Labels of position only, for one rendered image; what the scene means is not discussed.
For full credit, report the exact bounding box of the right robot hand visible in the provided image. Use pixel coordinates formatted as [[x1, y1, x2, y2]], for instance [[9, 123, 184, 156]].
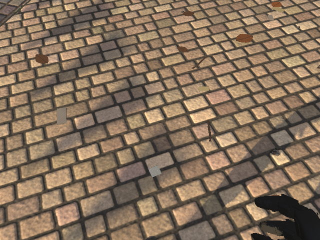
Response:
[[251, 194, 320, 240]]

